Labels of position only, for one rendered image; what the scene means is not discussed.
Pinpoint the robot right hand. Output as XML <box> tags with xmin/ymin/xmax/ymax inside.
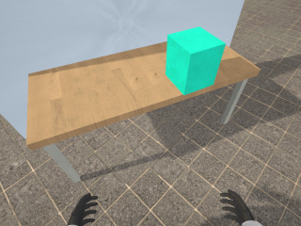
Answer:
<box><xmin>220</xmin><ymin>189</ymin><xmax>256</xmax><ymax>226</ymax></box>

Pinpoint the robot left hand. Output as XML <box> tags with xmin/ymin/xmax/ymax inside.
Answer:
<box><xmin>67</xmin><ymin>193</ymin><xmax>98</xmax><ymax>226</ymax></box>

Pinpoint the carton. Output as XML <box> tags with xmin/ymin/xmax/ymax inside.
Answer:
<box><xmin>166</xmin><ymin>26</ymin><xmax>226</xmax><ymax>95</ymax></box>

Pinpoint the table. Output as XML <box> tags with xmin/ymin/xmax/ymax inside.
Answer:
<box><xmin>26</xmin><ymin>41</ymin><xmax>261</xmax><ymax>183</ymax></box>

